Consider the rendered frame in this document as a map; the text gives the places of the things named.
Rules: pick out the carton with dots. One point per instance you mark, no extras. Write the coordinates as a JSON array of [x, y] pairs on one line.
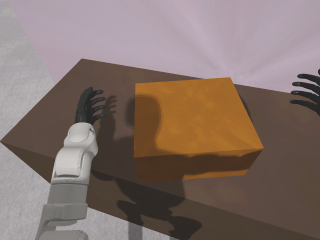
[[192, 129]]

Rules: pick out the robot left upper arm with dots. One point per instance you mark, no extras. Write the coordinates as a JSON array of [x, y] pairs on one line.
[[64, 235]]

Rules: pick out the robot right hand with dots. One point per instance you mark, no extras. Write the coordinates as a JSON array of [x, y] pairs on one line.
[[311, 96]]

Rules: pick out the pedestal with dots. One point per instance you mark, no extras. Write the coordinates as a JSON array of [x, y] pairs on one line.
[[278, 198]]

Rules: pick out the left robot forearm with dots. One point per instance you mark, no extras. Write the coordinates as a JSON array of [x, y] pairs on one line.
[[70, 179]]

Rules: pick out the robot left hand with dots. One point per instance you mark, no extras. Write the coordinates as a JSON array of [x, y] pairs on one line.
[[84, 112]]

